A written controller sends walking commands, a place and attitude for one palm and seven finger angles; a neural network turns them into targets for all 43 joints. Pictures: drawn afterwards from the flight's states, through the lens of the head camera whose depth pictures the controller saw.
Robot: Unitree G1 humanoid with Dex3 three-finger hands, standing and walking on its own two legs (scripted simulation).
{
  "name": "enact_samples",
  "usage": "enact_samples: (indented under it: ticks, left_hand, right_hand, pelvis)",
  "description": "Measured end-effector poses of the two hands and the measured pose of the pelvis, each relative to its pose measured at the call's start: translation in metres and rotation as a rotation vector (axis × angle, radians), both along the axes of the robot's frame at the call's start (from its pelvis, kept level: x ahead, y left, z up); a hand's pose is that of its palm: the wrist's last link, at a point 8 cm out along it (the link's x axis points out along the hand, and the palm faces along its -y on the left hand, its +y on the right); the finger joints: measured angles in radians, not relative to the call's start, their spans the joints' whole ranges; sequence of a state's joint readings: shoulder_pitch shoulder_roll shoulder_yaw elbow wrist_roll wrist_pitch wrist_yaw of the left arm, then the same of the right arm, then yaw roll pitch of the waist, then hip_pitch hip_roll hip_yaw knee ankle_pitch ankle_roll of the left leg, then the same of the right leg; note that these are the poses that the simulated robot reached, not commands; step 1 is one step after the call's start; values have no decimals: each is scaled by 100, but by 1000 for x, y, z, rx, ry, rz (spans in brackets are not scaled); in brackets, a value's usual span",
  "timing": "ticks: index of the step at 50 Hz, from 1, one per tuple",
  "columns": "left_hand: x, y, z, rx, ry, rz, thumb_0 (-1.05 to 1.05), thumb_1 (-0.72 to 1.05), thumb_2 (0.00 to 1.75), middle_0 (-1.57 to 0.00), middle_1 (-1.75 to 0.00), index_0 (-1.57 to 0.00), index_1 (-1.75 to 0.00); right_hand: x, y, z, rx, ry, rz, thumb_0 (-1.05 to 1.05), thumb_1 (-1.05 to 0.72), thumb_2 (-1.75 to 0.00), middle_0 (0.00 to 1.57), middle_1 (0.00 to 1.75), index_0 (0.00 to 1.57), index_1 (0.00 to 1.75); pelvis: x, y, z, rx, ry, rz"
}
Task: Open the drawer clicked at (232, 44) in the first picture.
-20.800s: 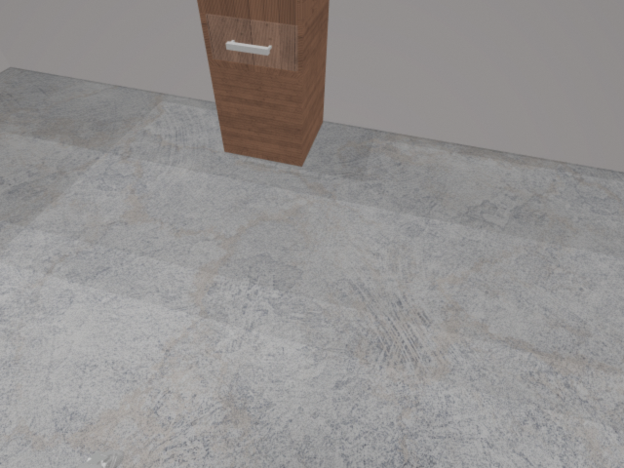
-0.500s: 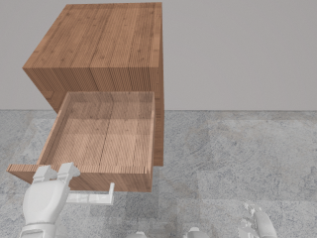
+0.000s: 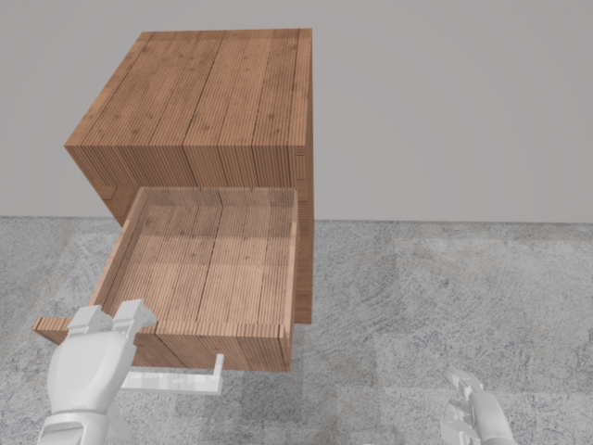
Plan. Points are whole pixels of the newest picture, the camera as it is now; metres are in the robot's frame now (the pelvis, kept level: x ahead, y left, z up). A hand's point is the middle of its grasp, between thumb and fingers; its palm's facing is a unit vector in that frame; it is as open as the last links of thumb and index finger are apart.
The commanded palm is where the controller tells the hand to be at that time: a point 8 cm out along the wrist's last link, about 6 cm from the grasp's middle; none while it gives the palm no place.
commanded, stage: lift the hand off the handle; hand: left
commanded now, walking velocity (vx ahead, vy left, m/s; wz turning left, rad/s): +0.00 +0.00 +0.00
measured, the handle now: (168, 370) +0.24 +0.25 -0.14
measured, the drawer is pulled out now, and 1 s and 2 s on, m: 0.30 0.30 0.30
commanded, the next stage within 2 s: draw the hand back to the body in 0.28 s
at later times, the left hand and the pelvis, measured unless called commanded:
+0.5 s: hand (117, 369) +0.20 +0.25 +0.02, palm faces +0.00 -0.10 -1.00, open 13.8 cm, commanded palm +0.18 +0.25 +0.08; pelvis +0.01 +0.00 +0.01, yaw +0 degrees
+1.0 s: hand (66, 364) +0.19 +0.27 +0.09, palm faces +0.03 -0.06 -1.00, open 13.8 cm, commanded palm +0.16 +0.27 +0.14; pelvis +0.01 +0.00 +0.02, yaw +0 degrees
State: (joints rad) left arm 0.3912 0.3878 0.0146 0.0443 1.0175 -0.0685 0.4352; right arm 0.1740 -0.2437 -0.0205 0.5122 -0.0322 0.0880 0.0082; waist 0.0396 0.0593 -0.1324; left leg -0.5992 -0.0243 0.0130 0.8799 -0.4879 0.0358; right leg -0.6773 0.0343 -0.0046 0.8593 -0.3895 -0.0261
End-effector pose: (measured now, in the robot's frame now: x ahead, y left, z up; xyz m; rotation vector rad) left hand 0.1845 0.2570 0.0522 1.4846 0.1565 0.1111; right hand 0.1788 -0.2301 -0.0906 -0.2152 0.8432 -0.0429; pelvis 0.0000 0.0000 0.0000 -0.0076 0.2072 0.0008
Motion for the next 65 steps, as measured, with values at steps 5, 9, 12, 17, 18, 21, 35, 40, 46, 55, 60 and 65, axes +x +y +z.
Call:
enact_samples:
  ticks: [5, 9, 12, 17, 18, 21, 35, 40, 46, 55, 60, 65]
  left_hand:
    - [1, -2, 9, -5, -6, -19, 0, -49, 30, -32, -120, -32, -120]
    - [-1, -1, 16, -2, -18, -20, 0, -49, 30, -32, -120, -32, -120]
    - [-3, 2, 19, 3, -17, -8, 0, -49, 30, -32, -120, -32, -120]
    - [-6, 3, 17, -10, 1, 8, 0, -49, 30, -32, -120, -32, -120]
    - [-7, 2, 16, -13, 5, 6, 0, -49, 30, -32, -120, -32, -120]
    - [-6, -3, 14, -19, 8, -12, 0, -49, 30, -32, -120, -32, -120]
    - [-10, 8, 53, 13, -36, 43, 0, -49, 30, -32, -120, -32, -120]
    - [-15, 7, 61, -6, -10, 23, 0, -49, 30, -32, -120, -32, -120]
    - [-18, 5, 78, 6, -39, -23, 0, -49, 30, -32, -120, -32, -120]
    - [-22, 19, 89, -751, -227, 244, -1, -46, 32, -31, -118, -32, -118]
    - [-20, 10, 100, -1025, -344, 240, -1, -36, 36, -30, -111, -31, -112]
    - [-19, 9, 121, -1042, -390, 174, -1, -22, 42, -29, -102, -30, -102]
  right_hand:
    - [2, 0, 3, 2, -3, -1, 1, -90, -90, 20, 30, 20, 30]
    - [4, 1, 6, 8, -6, -3, 1, -90, -90, 20, 30, 20, 30]
    - [6, 2, 7, 10, -8, -1, 1, -90, -90, 20, 30, 20, 30]
    - [9, 4, 8, 12, -13, 8, 1, -90, -90, 20, 30, 20, 30]
    - [9, 5, 8, 11, -14, 10, 1, -90, -90, 20, 30, 20, 30]
    - [10, 6, 8, 8, -14, 20, 1, -90, -90, 20, 30, 20, 30]
    - [16, 12, 17, 51, -40, 12, 1, -90, -90, 20, 30, 20, 30]
    - [20, 11, 23, 28, -50, 34, 1, -90, -90, 20, 30, 20, 30]
    - [27, 11, 29, 20, -60, 42, 1, -90, -90, 20, 30, 20, 30]
    - [26, 20, 41, 41, -153, -9, 1, -90, -90, 20, 30, 20, 30]
    - [18, 28, 50, 28, -181, 6, 1, -90, -90, 20, 30, 20, 30]
    - [19, 30, 54, 37, -193, 22, 2, -90, -90, 20, 30, 20, 30]
  pelvis:
    - [3, 1, 3, 0, -6, -4]
    - [5, 2, 5, 1, -11, -8]
    - [5, 3, 6, 1, -16, -9]
    - [6, 3, 7, 1, -18, -6]
    - [6, 4, 7, 1, -19, -5]
    - [5, 4, 7, 1, -20, -3]
    - [9, 2, 15, 4, -60, -10]
    - [9, 1, 20, 3, -78, -1]
    - [10, 1, 22, 1, -88, 0]
    - [14, 3, 31, 2, -175, 32]
    - [21, 0, 38, 5, -220, 56]
    - [21, -3, 43, 5, -235, 56]
